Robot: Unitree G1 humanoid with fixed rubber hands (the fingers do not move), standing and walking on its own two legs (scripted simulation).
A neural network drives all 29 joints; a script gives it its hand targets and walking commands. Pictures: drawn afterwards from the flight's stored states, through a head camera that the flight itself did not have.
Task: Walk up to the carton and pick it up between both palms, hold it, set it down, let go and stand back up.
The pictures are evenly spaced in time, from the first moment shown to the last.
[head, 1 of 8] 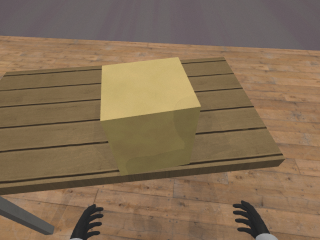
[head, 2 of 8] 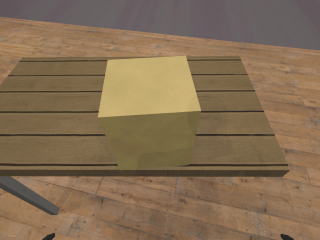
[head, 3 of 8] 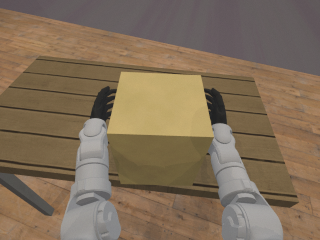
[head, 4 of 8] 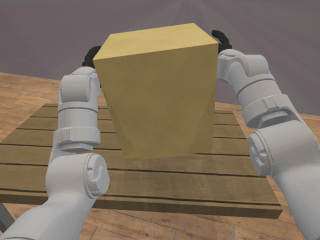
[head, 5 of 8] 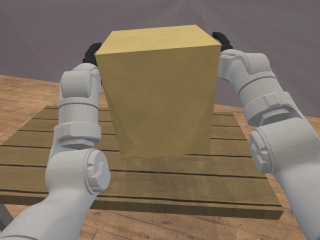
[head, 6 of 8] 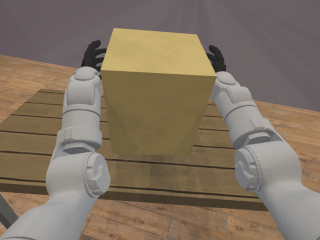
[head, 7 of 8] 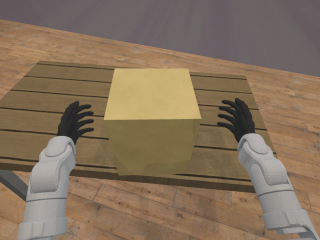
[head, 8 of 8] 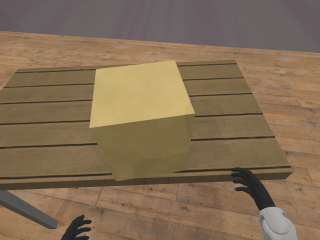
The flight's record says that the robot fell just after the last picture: no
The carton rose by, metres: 0.26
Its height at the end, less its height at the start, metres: +0.00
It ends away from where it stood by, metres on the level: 0.01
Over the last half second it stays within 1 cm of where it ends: yes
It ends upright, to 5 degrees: yes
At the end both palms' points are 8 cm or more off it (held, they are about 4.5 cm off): yes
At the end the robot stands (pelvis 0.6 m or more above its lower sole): yes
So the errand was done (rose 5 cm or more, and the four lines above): yes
